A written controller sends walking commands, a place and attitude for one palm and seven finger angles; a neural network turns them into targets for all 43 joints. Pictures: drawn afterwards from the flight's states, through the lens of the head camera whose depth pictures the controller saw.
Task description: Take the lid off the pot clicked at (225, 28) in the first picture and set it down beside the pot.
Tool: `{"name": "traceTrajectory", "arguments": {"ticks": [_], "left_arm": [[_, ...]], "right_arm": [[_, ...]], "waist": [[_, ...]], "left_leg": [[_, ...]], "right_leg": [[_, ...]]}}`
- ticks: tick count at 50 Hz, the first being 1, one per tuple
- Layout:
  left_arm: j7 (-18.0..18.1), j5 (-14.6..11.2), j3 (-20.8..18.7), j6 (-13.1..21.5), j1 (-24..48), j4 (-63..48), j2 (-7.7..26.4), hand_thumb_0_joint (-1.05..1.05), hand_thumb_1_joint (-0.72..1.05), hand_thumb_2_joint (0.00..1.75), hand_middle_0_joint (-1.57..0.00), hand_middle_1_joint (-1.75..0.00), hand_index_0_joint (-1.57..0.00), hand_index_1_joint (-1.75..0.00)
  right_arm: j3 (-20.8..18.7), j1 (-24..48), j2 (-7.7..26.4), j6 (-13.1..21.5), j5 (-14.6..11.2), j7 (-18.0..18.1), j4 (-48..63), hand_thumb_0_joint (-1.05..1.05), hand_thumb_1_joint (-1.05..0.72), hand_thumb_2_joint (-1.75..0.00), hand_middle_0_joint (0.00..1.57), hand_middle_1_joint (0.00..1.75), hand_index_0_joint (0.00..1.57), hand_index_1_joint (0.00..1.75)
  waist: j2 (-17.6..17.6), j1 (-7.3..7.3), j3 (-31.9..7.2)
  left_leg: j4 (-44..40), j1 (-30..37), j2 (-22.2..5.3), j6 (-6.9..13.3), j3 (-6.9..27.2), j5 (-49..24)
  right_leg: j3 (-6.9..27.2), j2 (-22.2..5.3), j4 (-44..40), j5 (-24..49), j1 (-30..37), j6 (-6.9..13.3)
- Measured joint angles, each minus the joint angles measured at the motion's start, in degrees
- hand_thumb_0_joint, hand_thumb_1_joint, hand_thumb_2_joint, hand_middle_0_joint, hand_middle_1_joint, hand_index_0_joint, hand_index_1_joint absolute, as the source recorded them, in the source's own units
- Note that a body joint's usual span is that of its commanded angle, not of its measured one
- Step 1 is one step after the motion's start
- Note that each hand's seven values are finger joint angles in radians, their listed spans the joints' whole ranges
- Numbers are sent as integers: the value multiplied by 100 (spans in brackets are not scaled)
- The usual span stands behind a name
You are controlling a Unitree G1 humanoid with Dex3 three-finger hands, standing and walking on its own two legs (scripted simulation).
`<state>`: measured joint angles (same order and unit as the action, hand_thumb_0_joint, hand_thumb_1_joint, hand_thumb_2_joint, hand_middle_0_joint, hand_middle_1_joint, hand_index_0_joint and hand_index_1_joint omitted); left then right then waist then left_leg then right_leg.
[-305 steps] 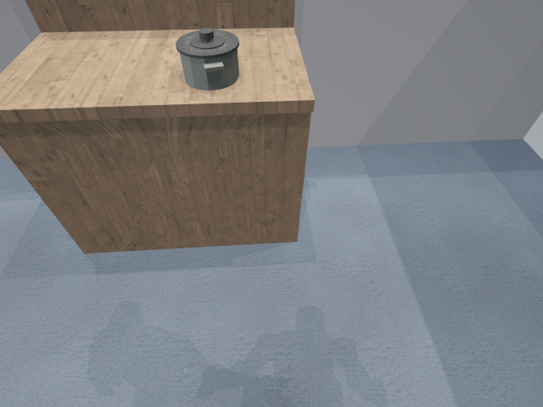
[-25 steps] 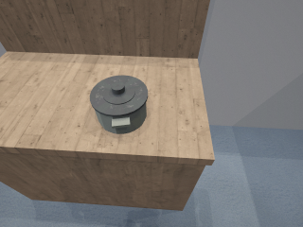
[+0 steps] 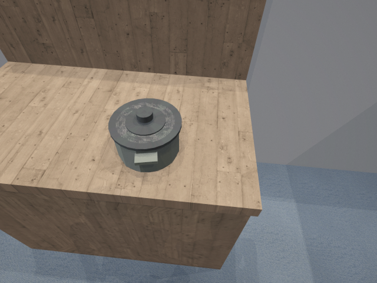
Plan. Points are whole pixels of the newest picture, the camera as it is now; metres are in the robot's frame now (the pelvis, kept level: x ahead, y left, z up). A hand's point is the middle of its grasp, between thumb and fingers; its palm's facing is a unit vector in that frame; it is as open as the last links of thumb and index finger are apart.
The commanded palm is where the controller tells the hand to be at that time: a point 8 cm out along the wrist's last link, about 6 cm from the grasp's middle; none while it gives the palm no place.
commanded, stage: come to a stop and stand still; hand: left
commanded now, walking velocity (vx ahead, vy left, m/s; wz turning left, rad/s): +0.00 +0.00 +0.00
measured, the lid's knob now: (144, 114) +0.46 +0.14 +0.10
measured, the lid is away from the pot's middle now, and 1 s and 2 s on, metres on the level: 0.00 0.00 0.00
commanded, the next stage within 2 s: look again from close up in 0.36 s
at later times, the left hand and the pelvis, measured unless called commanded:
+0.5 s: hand out of the picture -0.01 +0.19 -0.18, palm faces +0.03 -0.98 -0.19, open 7.4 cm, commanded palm none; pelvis -0.02 +0.02 -0.01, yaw +0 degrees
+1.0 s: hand out of the picture -0.03 +0.21 -0.19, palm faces +0.03 -0.99 -0.16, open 7.4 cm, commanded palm none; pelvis -0.01 +0.05 -0.01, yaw +0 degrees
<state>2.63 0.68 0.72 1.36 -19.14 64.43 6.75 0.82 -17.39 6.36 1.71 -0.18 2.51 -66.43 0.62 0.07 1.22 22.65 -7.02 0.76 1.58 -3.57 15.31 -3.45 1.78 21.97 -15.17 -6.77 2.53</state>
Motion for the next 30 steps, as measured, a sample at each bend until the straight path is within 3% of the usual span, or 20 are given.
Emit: {"name": "traceTrajectory", "arguments": {"ticks": [9,30], "left_arm": [[14,-25,-3,-22,15,-58,-1,1,91,90,-20,-30,-20,-30],[-32,-6,-56,-124,291,-365,251,1,91,90,-20,-30,-19,-30]], "right_arm": [[-114,188,256,-122,65,-33,403,1,-93,-90,20,30,20,29],[-20,174,233,-59,81,-73,371,1,-92,-90,20,30,20,29]], "waist": [[-153,-71,-5],[35,-17,15]], "left_leg": [[706,-403,0,69,-10,309],[511,-346,182,252,-60,151]], "right_leg": [[-9,-36,669,-255,-393,-18],[41,-213,591,-141,-383,-198]]}}
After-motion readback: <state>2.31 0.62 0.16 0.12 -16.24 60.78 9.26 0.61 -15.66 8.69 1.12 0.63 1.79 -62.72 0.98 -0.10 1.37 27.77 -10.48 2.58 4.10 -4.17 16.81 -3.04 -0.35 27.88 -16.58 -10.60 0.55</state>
